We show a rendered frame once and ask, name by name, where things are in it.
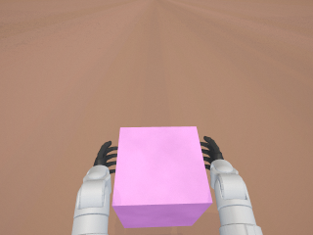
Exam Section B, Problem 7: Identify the right robot hand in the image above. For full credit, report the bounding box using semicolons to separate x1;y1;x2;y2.
200;136;224;170

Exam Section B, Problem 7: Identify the left robot hand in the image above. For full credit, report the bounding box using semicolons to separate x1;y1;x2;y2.
93;141;118;174

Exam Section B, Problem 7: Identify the right robot forearm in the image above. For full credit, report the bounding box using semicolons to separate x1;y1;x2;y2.
209;159;263;235

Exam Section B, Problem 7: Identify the carton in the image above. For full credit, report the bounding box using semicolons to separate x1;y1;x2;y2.
112;126;213;228

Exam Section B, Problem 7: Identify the left robot forearm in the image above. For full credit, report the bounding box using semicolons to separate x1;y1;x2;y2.
71;164;112;235

